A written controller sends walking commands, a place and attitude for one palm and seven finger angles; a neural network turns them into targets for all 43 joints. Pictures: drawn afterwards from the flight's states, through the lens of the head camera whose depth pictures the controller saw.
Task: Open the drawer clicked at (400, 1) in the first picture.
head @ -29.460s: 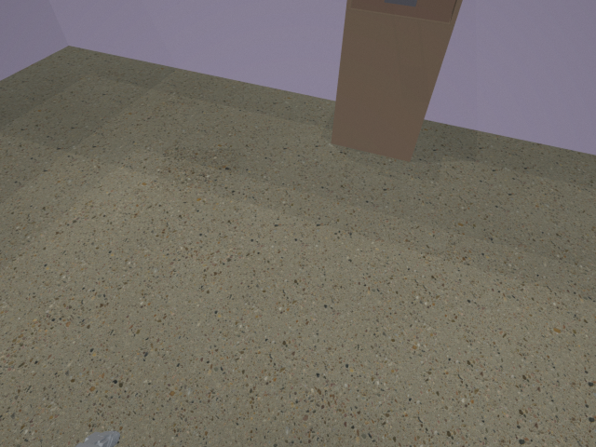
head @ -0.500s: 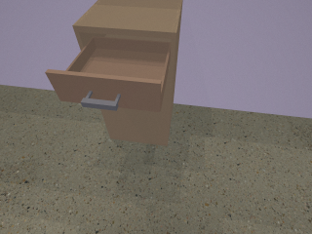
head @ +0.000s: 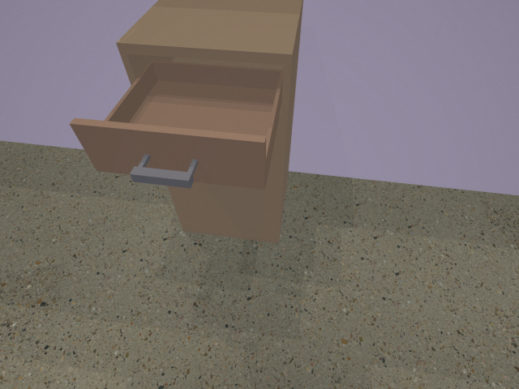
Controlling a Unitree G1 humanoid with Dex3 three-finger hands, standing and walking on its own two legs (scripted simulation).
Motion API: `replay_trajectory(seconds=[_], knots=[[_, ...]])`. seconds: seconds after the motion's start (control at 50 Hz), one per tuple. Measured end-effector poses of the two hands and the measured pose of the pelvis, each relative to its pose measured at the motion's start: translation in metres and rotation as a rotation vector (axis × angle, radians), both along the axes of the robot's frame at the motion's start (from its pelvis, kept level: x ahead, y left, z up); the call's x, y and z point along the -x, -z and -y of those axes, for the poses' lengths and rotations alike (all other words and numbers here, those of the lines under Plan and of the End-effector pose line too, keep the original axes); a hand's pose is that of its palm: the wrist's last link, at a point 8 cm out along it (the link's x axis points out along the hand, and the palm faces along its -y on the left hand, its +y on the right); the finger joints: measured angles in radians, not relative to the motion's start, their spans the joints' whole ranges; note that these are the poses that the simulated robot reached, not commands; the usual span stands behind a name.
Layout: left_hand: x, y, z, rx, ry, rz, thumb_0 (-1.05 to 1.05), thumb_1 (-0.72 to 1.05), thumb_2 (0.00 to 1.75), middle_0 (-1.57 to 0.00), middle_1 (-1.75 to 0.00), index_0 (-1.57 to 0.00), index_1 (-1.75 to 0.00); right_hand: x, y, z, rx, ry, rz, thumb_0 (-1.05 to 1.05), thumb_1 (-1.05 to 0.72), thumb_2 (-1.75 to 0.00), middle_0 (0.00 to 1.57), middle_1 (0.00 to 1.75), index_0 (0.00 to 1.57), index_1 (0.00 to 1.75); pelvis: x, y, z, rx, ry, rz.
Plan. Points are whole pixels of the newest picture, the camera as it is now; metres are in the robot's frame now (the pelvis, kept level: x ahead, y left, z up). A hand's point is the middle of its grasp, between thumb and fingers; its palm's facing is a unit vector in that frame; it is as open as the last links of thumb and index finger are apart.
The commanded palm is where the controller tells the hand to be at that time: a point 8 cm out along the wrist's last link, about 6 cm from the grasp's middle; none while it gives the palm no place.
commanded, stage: stand and wait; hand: left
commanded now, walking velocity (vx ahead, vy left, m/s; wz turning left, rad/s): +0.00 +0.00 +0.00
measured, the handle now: (166, 169) +0.52 +0.23 +0.01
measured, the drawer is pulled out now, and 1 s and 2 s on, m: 0.29 0.29 0.29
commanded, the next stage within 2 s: none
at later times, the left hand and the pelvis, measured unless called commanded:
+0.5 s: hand out of the picture +0.02 +0.17 -0.17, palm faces +0.03 -0.98 -0.20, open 7.4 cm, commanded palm none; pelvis +0.01 +0.00 +0.00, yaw +0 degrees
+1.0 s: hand out of the picture +0.03 +0.17 -0.17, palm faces +0.03 -0.98 -0.21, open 7.4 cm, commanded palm none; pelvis +0.02 -0.01 +0.00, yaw +0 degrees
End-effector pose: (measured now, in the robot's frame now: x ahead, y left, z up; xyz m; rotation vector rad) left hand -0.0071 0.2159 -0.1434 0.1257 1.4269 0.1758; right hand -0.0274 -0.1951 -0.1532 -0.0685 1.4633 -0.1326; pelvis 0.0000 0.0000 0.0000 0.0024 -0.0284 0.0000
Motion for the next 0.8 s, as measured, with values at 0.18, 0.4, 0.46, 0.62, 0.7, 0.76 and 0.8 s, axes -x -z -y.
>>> replay_trajectory(seconds=[0.18,0.4,0.46,0.62,0.7,0.76,0.8], knots=[[-0.006,0.000,0.001,0.000,0.003,-0.003,0.01,0.91,0.90,-0.19,-0.30,-0.20,-0.30,-0.005,-0.001,0.005,0.012,0.003,-0.005,0.00,-0.91,-0.90,0.20,0.30,0.20,0.30,-0.006,0.000,0.001,0.000,0.002,-0.001],[-0.014,-0.001,0.001,-0.003,0.010,0.002,0.01,0.91,0.90,-0.20,-0.30,-0.20,-0.30,-0.014,-0.002,0.011,0.023,0.004,0.003,0.00,-0.91,-0.90,0.20,0.30,0.20,0.30,-0.012,-0.001,0.003,0.001,0.007,0.000],[-0.016,-0.001,0.001,-0.005,0.012,0.005,0.01,0.91,0.90,-0.20,-0.30,-0.20,-0.30,-0.016,-0.002,0.012,0.024,0.003,0.007,0.00,-0.91,-0.90,0.20,0.30,0.20,0.30,-0.013,-0.001,0.003,0.000,0.007,0.000],[-0.023,-0.002,0.000,-0.013,0.014,0.019,0.01,0.91,0.90,-0.20,-0.30,-0.20,-0.30,-0.021,-0.001,0.015,0.023,0.000,0.017,0.00,-0.91,-0.90,0.20,0.30,0.20,0.30,-0.015,-0.001,0.005,0.000,0.006,0.001],[-0.024,-0.003,0.000,-0.015,0.016,0.023,0.01,0.91,0.90,-0.20,-0.30,-0.20,-0.30,-0.023,-0.001,0.016,0.023,-0.001,0.018,0.00,-0.91,-0.90,0.20,0.30,0.20,0.30,-0.015,-0.001,0.006,-0.001,0.007,0.001],[-0.025,-0.003,0.000,-0.016,0.016,0.024,0.00,0.91,0.90,-0.20,-0.30,-0.20,-0.30,-0.023,-0.001,0.017,0.023,-0.002,0.015,0.00,-0.91,-0.90,0.20,0.30,0.20,0.30,-0.015,-0.001,0.007,0.000,0.006,0.000],[-0.026,-0.003,0.001,-0.016,0.016,0.025,0.00,0.91,0.90,-0.20,-0.30,-0.20,-0.30,-0.022,-0.002,0.019,0.025,-0.002,0.012,0.00,-0.91,-0.90,0.20,0.30,0.20,0.30,-0.016,-0.001,0.008,0.000,0.005,0.000]])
